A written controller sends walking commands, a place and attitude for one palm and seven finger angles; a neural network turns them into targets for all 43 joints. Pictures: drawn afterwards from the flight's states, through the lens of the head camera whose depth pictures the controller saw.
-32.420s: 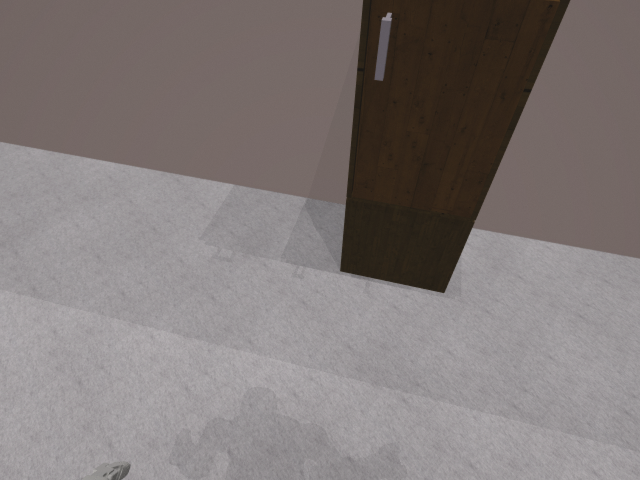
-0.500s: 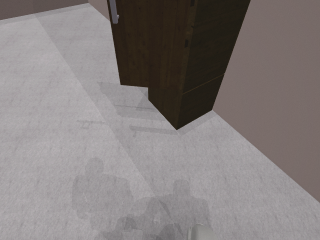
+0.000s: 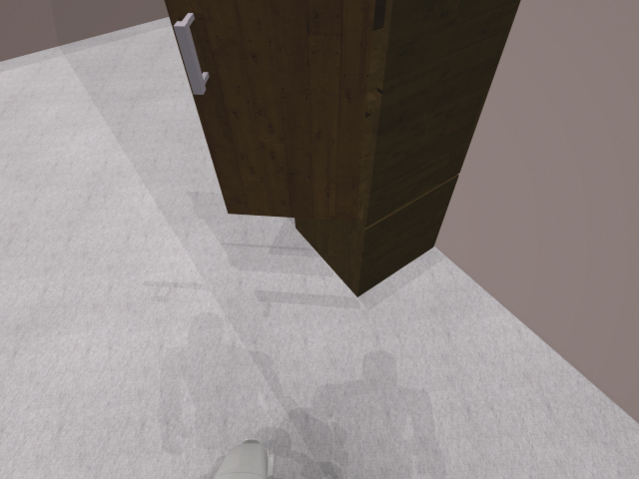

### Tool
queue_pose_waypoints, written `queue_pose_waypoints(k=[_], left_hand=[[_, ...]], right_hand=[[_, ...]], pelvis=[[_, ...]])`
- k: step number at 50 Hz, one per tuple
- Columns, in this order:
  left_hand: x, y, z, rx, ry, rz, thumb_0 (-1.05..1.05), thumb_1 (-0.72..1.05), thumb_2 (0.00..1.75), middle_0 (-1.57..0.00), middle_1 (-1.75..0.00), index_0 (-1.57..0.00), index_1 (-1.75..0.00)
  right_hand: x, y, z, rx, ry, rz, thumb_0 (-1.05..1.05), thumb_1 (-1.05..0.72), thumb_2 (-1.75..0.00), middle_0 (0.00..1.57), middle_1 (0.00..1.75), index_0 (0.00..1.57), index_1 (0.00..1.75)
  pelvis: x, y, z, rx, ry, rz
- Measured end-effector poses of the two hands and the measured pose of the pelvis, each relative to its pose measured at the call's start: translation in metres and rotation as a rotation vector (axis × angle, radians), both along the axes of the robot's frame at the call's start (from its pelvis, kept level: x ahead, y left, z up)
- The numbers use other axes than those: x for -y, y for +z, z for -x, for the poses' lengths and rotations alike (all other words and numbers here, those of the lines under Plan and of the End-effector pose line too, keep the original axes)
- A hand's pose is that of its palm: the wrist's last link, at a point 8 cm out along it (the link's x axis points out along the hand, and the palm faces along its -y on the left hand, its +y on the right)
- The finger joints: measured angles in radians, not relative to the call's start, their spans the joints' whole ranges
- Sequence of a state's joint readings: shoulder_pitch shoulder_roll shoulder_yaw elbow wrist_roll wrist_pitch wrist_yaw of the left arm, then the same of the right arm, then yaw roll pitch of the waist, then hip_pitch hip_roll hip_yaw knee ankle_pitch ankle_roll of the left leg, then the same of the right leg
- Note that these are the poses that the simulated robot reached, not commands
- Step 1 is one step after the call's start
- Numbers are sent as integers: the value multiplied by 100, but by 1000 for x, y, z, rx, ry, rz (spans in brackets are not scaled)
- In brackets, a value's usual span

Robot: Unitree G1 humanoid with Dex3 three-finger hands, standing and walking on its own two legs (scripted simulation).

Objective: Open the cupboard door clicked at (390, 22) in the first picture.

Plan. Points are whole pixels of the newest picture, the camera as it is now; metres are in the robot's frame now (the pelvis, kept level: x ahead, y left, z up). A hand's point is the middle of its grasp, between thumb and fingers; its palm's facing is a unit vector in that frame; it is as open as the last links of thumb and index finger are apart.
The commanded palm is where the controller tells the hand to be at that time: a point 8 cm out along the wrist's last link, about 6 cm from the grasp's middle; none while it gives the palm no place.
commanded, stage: take the last steps up to it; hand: left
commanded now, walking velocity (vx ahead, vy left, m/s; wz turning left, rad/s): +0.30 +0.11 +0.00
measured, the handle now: (194, 54) +0.79 +0.28 +0.13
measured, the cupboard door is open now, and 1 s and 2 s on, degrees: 49 49 49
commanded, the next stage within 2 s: come to a stop and stand still in 0.28 s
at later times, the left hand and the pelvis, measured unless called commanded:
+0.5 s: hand (157, 419) +0.23 +0.28 -0.18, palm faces +0.04 -0.98 -0.19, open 7.3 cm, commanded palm none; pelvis +0.18 +0.10 +0.00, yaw -2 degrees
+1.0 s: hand (186, 389) +0.27 +0.24 -0.18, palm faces -0.02 -0.97 -0.23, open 7.3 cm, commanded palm none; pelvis +0.19 +0.06 -0.01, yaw -3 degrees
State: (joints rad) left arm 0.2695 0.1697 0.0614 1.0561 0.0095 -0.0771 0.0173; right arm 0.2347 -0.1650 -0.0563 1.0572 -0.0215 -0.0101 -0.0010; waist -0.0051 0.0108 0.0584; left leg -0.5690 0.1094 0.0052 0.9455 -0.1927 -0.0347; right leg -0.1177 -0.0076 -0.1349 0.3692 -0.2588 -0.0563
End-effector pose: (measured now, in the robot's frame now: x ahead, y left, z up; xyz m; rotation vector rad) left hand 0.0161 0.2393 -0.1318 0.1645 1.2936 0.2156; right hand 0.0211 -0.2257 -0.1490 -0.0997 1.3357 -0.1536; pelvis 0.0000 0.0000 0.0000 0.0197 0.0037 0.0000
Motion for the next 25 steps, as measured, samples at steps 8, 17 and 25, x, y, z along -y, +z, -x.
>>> queue_pose_waypoints(k=[8, 17, 25], left_hand=[[-11, -14, 21, -209, 104, 86, -1, 92, 90, -20, -30, -19, -30], [-54, -37, -58, -242, 74, 127, 0, 91, 90, -20, -30, -19, -30], [-90, -22, -202, 0, -31, 57, 1, 93, 90, -20, -30, -19, -30]], right_hand=[[-29, 11, -158, 167, 126, 38, 1, -92, -90, 19, 30, 19, 30], [-87, 12, -229, 242, 132, 74, 0, -91, -90, 19, 30, 20, 30], [-89, 14, -187, 81, 13, 106, -2, -95, -90, 20, 30, 20, 30]], pelvis=[[-39, -7, -72, -10, 4, 10], [-85, -17, -138, 13, -26, 18], [-100, -5, -175, 18, -42, 18]])
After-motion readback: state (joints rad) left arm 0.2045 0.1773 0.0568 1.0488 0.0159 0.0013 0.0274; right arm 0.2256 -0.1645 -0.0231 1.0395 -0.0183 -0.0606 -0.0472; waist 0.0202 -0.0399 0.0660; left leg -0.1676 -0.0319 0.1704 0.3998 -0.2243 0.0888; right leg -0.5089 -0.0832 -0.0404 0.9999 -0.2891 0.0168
